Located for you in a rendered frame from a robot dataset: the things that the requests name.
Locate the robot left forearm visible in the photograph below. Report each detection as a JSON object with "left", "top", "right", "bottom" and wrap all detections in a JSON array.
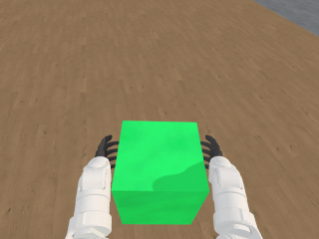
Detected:
[{"left": 65, "top": 156, "right": 112, "bottom": 239}]

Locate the robot left hand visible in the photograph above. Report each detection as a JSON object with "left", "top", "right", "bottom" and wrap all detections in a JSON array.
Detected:
[{"left": 95, "top": 134, "right": 120, "bottom": 169}]

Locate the robot right forearm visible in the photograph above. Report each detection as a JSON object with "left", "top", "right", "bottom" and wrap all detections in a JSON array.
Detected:
[{"left": 208, "top": 156, "right": 263, "bottom": 239}]

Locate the robot right hand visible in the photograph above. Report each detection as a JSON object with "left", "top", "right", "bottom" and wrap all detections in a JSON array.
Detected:
[{"left": 200, "top": 135, "right": 222, "bottom": 169}]

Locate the carton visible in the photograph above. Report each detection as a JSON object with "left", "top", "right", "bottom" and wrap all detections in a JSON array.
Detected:
[{"left": 111, "top": 120, "right": 209, "bottom": 225}]

